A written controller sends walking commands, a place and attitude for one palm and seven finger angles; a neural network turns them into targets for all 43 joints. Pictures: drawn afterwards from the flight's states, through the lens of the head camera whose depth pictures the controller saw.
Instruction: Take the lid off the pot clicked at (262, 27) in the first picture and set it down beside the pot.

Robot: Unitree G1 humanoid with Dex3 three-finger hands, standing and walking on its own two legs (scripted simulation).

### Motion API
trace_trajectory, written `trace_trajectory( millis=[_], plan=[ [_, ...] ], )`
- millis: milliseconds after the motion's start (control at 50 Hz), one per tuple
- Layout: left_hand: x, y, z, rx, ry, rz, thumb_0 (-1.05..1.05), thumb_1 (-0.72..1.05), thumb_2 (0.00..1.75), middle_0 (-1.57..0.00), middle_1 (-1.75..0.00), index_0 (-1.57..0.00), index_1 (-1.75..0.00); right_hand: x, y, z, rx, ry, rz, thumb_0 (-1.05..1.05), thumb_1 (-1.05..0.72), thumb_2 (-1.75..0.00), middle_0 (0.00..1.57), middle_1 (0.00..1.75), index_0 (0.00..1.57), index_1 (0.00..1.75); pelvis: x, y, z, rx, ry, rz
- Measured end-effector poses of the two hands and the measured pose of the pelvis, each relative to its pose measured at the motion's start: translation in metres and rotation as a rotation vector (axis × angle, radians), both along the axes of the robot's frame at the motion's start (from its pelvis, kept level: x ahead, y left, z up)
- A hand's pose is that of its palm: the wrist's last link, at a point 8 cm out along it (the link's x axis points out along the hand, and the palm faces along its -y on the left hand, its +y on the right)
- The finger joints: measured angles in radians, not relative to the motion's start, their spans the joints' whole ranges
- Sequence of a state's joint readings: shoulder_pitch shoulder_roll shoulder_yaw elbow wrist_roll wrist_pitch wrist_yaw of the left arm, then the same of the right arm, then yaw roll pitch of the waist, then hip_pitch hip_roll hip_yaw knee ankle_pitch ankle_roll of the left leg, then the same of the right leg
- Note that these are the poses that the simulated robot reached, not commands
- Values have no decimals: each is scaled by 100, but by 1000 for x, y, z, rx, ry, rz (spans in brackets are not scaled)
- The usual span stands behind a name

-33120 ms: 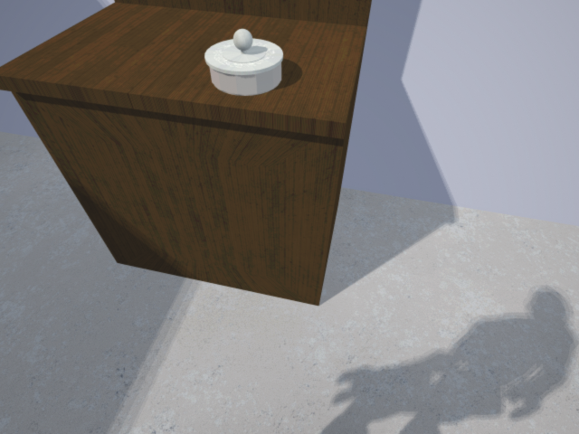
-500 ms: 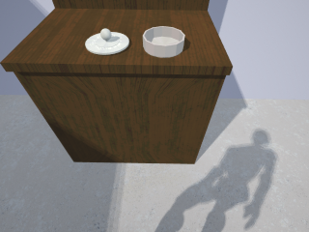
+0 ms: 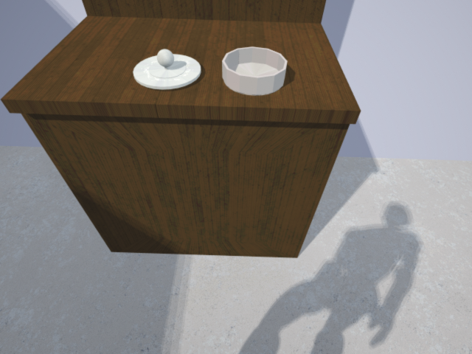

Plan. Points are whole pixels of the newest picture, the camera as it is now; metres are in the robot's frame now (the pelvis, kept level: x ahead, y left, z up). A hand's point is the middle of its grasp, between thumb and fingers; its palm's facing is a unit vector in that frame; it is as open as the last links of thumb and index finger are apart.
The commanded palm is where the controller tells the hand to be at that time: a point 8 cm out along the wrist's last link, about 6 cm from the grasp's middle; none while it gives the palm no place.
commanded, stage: let the arm hang, fingers relaxed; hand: left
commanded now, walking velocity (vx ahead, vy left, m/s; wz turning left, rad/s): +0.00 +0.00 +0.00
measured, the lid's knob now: (165, 58) +0.79 +0.22 +0.12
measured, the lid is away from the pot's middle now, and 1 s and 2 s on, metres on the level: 0.24 0.24 0.24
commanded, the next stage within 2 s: look to check the result in 0.20 s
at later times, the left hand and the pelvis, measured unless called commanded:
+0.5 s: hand out of the picture +0.00 +0.17 -0.18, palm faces +0.03 -0.98 -0.17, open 7.4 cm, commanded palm none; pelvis +0.01 +0.00 +0.00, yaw +0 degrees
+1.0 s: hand out of the picture -0.01 +0.17 -0.18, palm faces +0.03 -0.99 -0.17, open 7.4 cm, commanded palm none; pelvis +0.01 +0.00 +0.00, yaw +0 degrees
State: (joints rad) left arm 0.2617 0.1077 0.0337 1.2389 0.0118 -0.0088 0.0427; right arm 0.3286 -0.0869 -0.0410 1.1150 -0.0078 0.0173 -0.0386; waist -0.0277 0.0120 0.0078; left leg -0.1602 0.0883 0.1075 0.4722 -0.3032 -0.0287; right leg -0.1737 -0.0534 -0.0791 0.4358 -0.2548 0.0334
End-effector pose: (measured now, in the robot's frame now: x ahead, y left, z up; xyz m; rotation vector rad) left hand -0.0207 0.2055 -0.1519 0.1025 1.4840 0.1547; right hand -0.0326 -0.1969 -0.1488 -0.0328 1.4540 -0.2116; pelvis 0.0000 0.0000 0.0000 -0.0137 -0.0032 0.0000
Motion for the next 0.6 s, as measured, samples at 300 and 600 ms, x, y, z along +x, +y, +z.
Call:
trace_trajectory(
  millis=[300,600],
  plan=[
    [12,8,1,13,-6,-9,0,91,90,-20,-30,-19,-30,0,-1,2,-10,23,-1,0,-91,-90,20,29,19,30,6,2,1,0,2,0],
    [15,10,1,10,-5,-11,1,91,90,-20,-30,-20,-30,5,0,3,-14,19,0,0,-91,-90,20,29,19,30,9,4,1,1,1,-2]
  ],
)
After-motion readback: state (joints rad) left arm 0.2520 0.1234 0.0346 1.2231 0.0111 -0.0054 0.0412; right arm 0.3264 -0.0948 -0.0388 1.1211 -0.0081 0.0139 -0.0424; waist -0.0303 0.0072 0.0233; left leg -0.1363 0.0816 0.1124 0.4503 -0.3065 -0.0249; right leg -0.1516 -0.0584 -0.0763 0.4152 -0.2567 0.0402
